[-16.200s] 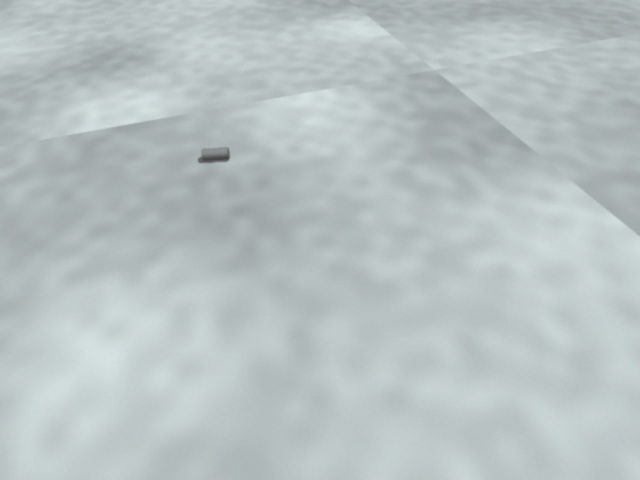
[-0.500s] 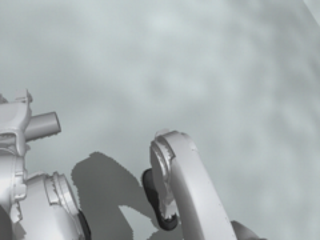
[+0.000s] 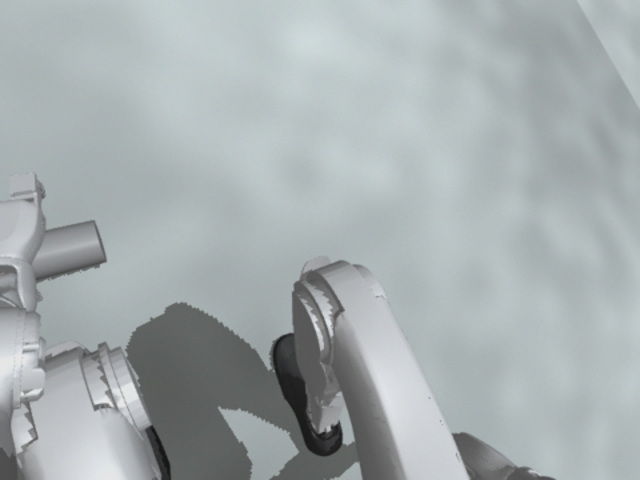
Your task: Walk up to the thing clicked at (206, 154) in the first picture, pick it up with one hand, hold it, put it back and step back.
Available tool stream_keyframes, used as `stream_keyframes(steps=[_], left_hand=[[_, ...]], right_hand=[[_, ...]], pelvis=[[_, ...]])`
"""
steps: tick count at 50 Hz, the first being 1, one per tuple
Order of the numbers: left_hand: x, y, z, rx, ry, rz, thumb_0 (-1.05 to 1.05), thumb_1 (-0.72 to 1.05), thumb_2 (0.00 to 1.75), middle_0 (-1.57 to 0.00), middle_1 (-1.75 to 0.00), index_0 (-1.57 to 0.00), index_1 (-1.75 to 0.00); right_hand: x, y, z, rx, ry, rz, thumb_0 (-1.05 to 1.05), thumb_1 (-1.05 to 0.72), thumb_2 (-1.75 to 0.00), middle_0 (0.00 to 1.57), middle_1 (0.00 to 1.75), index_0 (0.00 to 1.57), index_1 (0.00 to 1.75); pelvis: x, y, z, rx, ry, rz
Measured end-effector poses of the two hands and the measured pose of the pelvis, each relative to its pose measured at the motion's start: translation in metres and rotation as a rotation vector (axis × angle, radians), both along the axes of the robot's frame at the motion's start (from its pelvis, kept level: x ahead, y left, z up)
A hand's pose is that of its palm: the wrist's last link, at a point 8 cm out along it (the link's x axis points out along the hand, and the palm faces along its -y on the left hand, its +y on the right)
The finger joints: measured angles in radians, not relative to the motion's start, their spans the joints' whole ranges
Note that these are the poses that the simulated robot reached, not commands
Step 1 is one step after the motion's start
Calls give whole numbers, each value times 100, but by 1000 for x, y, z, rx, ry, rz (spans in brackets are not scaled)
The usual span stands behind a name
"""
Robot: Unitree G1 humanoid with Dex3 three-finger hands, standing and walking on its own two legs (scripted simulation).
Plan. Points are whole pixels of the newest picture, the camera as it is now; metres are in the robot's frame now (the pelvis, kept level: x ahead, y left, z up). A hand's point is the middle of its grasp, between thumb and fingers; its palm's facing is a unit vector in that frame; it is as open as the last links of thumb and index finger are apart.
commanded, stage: rest palm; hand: left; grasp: from above
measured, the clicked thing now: (44, 254) +0.44 +0.22 -0.28
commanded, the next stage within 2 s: close in 0.02 s
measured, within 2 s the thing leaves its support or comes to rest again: neither
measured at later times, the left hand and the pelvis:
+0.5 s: hand (28, 248) +0.44 +0.23 -0.24, palm faces -0.45 -0.07 -0.89, open 12.7 cm; pelvis +0.00 +0.00 +0.00, yaw -1 degrees
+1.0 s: hand (20, 251) +0.44 +0.24 -0.24, palm faces -0.44 -0.05 -0.90, open 11.2 cm; pelvis +0.00 +0.00 +0.00, yaw -1 degrees
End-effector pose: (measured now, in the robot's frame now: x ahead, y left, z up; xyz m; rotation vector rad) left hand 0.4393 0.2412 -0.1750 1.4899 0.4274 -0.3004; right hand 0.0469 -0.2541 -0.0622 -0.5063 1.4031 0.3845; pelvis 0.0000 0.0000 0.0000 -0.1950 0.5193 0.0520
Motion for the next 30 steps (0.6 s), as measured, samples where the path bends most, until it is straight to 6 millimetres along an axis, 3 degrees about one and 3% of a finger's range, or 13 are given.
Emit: stream_keyframes(steps=[9, 22, 30], left_hand=[[2, -2, -6, -19, 27, -24, 0, -55, 107, -9, -102, -7, -105], [10, -11, -1, -1, -11, -23, 0, -39, 106, -20, -102, -18, -104], [10, -4, -8, -9, 20, 12, 0, -33, 102, -24, -99, -22, -101]], right_hand=[[-8, 3, -1, 11, 30, -3, 0, -92, -91, 19, 29, 20, 29], [-12, 4, 2, 14, 17, -5, 0, -91, -91, 19, 29, 20, 29], [-20, 3, 5, -7, 25, -28, 0, -92, -91, 19, 29, 20, 29]], pelvis=[[1, -1, -1, -1, -9, 0], [-1, -1, 1, -3, -10, -10], [-2, 0, 0, -5, -14, -13]])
